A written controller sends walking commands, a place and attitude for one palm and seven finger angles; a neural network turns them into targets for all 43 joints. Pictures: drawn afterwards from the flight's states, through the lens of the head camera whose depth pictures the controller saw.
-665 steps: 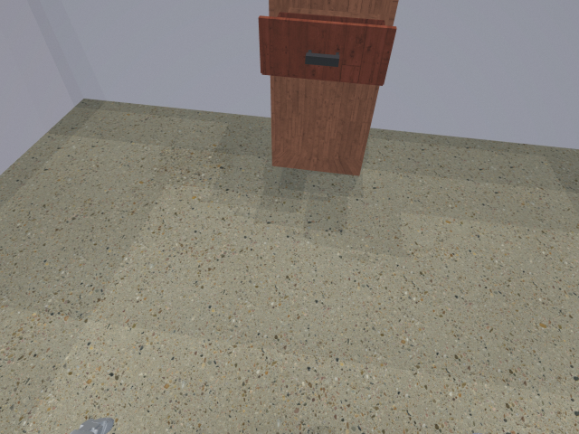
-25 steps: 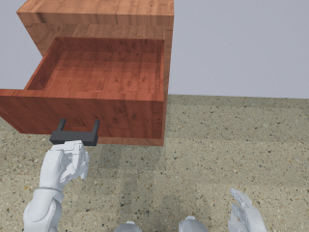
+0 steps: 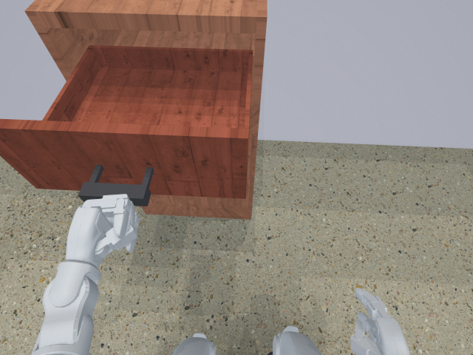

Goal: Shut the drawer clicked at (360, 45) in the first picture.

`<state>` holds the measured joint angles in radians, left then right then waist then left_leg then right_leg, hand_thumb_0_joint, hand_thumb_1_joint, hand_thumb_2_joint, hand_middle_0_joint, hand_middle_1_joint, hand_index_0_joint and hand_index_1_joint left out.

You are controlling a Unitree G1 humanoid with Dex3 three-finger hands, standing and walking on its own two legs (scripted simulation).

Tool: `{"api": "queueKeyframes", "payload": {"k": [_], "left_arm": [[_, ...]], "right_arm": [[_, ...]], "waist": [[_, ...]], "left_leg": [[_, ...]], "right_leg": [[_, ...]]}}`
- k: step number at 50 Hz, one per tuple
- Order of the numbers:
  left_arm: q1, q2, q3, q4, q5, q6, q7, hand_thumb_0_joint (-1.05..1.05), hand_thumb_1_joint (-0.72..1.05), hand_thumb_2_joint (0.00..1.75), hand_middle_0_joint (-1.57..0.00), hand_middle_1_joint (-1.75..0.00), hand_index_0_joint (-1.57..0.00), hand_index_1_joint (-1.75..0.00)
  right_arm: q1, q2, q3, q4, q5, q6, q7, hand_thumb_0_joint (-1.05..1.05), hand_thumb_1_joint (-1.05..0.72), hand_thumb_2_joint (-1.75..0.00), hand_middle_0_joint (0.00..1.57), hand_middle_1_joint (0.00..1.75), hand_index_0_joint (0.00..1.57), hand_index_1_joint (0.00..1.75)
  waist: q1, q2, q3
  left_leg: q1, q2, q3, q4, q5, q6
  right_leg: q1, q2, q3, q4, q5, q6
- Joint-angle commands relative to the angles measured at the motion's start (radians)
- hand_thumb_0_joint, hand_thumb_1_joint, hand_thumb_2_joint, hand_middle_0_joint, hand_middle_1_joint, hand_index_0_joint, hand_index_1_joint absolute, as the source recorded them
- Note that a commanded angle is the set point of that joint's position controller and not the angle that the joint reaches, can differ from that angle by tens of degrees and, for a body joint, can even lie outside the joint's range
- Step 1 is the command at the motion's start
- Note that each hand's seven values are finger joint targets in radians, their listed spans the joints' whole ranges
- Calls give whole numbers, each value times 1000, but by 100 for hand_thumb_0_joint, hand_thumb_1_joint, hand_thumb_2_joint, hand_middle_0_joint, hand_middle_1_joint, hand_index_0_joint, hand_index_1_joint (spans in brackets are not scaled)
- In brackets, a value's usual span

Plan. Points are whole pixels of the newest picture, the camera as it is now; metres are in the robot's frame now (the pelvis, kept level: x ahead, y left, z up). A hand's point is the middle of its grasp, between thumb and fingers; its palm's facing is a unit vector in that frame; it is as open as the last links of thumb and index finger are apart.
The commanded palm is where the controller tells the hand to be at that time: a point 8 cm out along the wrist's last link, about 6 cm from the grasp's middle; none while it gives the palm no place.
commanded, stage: push the drawer shut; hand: left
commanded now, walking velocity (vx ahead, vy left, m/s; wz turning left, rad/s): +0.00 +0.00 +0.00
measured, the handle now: (119, 182) +0.38 +0.22 +0.06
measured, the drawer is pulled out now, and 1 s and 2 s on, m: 0.28 0.15 0.04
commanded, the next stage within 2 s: none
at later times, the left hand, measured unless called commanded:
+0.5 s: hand (140, 186) +0.38 +0.19 +0.05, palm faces -0.04 -1.00 -0.04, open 2.9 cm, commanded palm +0.36 +0.25 +0.06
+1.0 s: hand (149, 161) +0.43 +0.18 +0.05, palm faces -0.03 -1.00 -0.03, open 3.0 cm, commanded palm +0.41 +0.24 +0.06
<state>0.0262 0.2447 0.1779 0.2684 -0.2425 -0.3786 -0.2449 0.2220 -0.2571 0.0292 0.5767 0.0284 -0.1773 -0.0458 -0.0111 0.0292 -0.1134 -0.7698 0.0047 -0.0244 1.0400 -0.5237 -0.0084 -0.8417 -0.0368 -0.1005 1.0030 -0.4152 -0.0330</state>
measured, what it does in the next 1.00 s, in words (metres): stands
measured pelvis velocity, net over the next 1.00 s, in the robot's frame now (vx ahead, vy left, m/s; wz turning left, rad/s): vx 0.00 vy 0.01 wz -0.04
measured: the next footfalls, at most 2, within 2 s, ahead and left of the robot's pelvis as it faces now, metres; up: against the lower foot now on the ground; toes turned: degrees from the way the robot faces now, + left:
none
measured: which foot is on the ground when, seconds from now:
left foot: down 0.00-1.00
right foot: down 0.00-1.00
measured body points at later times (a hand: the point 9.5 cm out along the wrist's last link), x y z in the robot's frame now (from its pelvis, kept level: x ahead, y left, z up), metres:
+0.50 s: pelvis +0.00 +0.01 +0.00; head +0.09 +0.01 +0.45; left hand +0.37 +0.24 +0.05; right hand +0.10 -0.25 -0.10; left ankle -0.01 +0.12 -0.67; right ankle +0.04 -0.10 -0.67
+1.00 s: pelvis +0.00 +0.01 +0.00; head +0.10 +0.01 +0.44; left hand +0.43 +0.24 +0.06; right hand +0.08 -0.25 -0.11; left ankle -0.01 +0.12 -0.67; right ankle +0.04 -0.10 -0.67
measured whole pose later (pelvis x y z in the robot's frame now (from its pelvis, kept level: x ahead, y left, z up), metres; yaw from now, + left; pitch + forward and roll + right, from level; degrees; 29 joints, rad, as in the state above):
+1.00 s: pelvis +0.00 +0.01 +0.00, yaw -2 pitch +18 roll -1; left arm -0.53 0.33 0.31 0.84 -0.17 -0.42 -0.24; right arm 0.30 -0.26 0.03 0.61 0.01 -0.04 -0.02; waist -0.08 0.01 -0.11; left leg -0.83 0.02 0.02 1.02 -0.51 0.01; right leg -0.91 -0.02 -0.06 0.97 -0.38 -0.02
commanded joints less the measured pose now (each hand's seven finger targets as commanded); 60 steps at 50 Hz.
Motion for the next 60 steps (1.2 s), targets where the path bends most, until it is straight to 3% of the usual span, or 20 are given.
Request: {"api": "queueKeyframes", "payload": {"k": [1, 4, 5, 8, 11, 15, 17, 21, 24, 27, 29, 33, 35, 38, 39, 46, 48, 52, 56, 60], "left_arm": [[-368, 183, 94, -135, -17, -52, 16, 0, 90, 90, -140, -160, -140, -160], [-420, 190, 98, -103, -22, -47, 8, 0, 90, 90, -140, -160, -140, -160], [-421, 222, 126, -77, -20, -46, 10, 0, 90, 90, -140, -160, -140, -160], [-472, 210, 117, -36, -22, -43, 5, 0, 90, 90, -140, -160, -140, -160], [-478, 234, 149, 29, -20, -46, 4, 0, 90, 90, -140, -160, -140, -160], [-533, 249, 153, 73, -9, -55, 5, 0, 90, 90, -140, -160, -140, -160], [-541, 243, 154, 74, -2, -61, 9, 0, 90, 90, -140, -160, -140, -160], [-615, 262, 161, 141, 9, -64, 13, 0, 90, 90, -140, -160, -140, -160], [-628, 273, 183, 166, 9, -70, 14, 0, 90, 90, -140, -160, -140, -160], [-638, 289, 198, 197, 10, -73, 5, 0, 90, 90, -140, -160, -140, -160], [-697, 268, 170, 180, 13, -79, 5, 0, 90, 90, -140, -160, -140, -160], [-746, 257, 162, 220, 23, -86, 17, 0, 90, 90, -140, -160, -140, -160], [-798, 283, 169, 254, 32, -89, 23, 0, 90, 90, -140, -160, -140, -160], [-846, 259, 148, 273, 44, -96, 27, 0, 90, 90, -140, -160, -140, -160], [-844, 275, 164, 289, 45, -96, 31, 0, 90, 90, -140, -160, -140, -160], [-923, 319, 190, 348, 59, -107, 23, 0, 90, 90, -140, -160, -140, -160], [-926, 332, 205, 364, 57, -110, 25, 0, 90, 90, -140, -160, -140, -160], [-1007, 347, 209, 428, 63, -117, 24, 0, 90, 90, -140, -160, -140, -160], [-1084, 360, 201, 452, 79, -131, 16, 0, 90, 90, -140, -160, -140, -160], [-1134, 368, 206, 480, 78, -144, 17, 0, 90, 90, -140, -160, -140, -160]], "right_arm": [[-5, -130, -50, -119, 7, -43, -17, 0, -90, -90, 20, 30, 20, 30], [2, -131, -49, -116, 8, -38, -18, 0, -90, -90, 20, 30, 20, 30], [8, -134, -50, -114, 8, -34, -19, 0, -90, -90, 20, 30, 20, 30], [18, -133, -48, -108, 8, -26, -16, 0, -90, -90, 20, 30, 20, 30], [32, -138, -49, -107, 6, -14, -13, 0, -90, -90, 20, 30, 20, 30], [50, -143, -51, -108, 4, 0, -10, 0, -90, -90, 20, 30, 20, 30], [63, -141, -55, -106, 1, 6, -3, 0, -90, -90, 20, 30, 20, 30], [82, -147, -55, -94, 0, 26, -2, 0, -90, -90, 20, 30, 20, 30], [92, -147, -59, -92, -3, 37, 1, 0, -90, -90, 20, 30, 20, 30], [107, -149, -59, -89, -4, 51, 2, 0, -90, -90, 20, 30, 20, 30], [110, -147, -61, -85, -5, 55, 4, 0, -90, -90, 20, 30, 20, 30], [129, -150, -64, -74, -9, 67, 9, 0, -90, -90, 20, 30, 20, 30], [138, -156, -62, -66, -9, 74, 7, 0, -90, -90, 20, 30, 20, 30], [141, -151, -63, -60, -10, 82, 11, 0, -90, -90, 20, 30, 20, 30], [148, -155, -65, -58, -12, 86, 12, 0, -90, -90, 20, 30, 20, 30], [170, -156, -60, -52, -16, 108, 15, 0, -90, -90, 20, 30, 20, 30], [175, -156, -62, -50, -16, 114, 16, 0, -90, -90, 20, 30, 20, 30], [180, -160, -57, -44, -17, 124, 15, 0, -90, -90, 20, 30, 20, 30], [195, -160, -55, -36, -22, 130, 16, 0, -90, -90, 20, 30, 20, 30], [211, -165, -59, -31, -28, 134, 21, 0, -90, -90, 20, 30, 20, 30]], "waist": [[-48, -13, -256], [-48, -4, -291], [-42, -8, -289], [-47, 4, -291], [-42, -37, -294], [-42, -17, -298], [-35, 25, -327], [-58, -27, -305], [-44, 8, -325], [-44, -6, -345], [-55, 41, -360], [-66, 23, -363], [-78, 0, -348], [-80, 41, -364], [-79, 13, -375], [-80, 39, -405], [-78, 17, -409], [-99, 8, -374], [-106, 67, -409], [-115, 52, -431]], "left_leg": [[-4, -21, 13, -151, 166, 27], [12, -22, 17, -155, 184, 28], [7, -19, 12, -161, 189, 26], [15, -20, 15, -167, 201, 24], [-5, -18, 19, -168, 199, 25], [3, -16, 15, -180, 213, 24], [34, -16, 17, -185, 252, 20], [6, -13, 21, -183, 239, 23], [16, -15, 26, -188, 250, 20], [17, -12, 24, -187, 291, 20], [43, -10, 25, -183, 298, 18], [60, -5, 17, -179, 323, 16], [44, -3, 12, -175, 309, 19], [67, -5, 13, -175, 306, 15], [62, -4, 12, -172, 315, 18], [66, -5, 15, -162, 349, 19], [51, -4, 17, -161, 352, 19], [17, -6, 19, -158, 284, 24], [40, -6, 13, -150, 310, 22], [42, -5, 8, -136, 329, 26]], "right_leg": [[294, 9, 115, -176, 64, 23], [314, 7, 117, -178, 92, 24], [319, 9, 111, -174, 91, 20], [316, 11, 109, -173, 118, 21], [331, 13, 114, -176, 118, 24], [325, 18, 104, -164, 140, 19], [330, 18, 97, -153, 191, 15], [318, 23, 99, -156, 188, 20], [333, 21, 101, -156, 203, 16], [348, 24, 98, -145, 256, 15], [320, 24, 95, -140, 258, 15], [293, 29, 83, -131, 271, 14], [284, 33, 81, -128, 257, 13], [262, 32, 81, -129, 246, 12], [273, 32, 82, -129, 257, 13], [286, 39, 87, -118, 299, 10], [302, 37, 89, -120, 309, 12], [273, 40, 93, -128, 253, 15], [255, 41, 91, -113, 267, 10], [246, 44, 91, -106, 282, 11]]}}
